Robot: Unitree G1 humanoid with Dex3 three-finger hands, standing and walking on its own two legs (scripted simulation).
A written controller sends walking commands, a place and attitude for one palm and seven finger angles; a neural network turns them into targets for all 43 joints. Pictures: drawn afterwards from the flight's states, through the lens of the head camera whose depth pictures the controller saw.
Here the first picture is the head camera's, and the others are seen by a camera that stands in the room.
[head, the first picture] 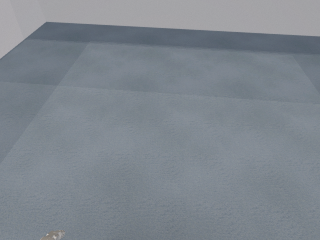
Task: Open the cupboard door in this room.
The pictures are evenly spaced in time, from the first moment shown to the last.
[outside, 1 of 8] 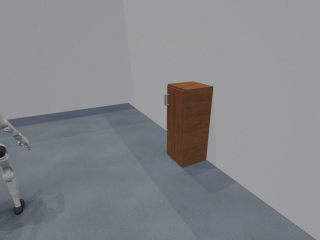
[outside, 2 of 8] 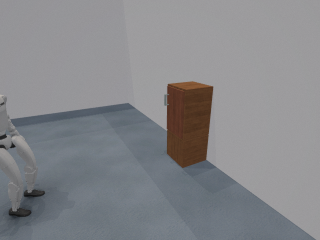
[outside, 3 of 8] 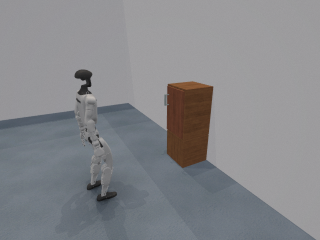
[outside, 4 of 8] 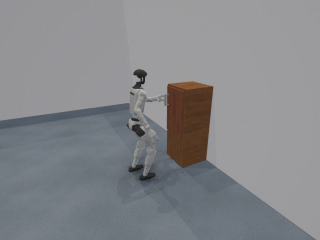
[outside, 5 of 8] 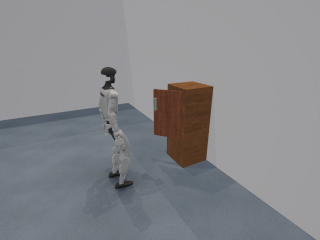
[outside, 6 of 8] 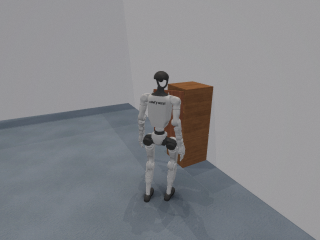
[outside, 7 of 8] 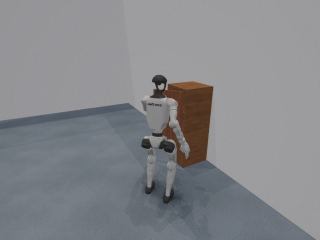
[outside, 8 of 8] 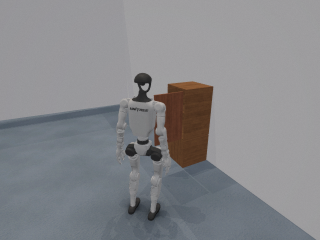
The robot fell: no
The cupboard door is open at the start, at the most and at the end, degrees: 0 90 90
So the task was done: yes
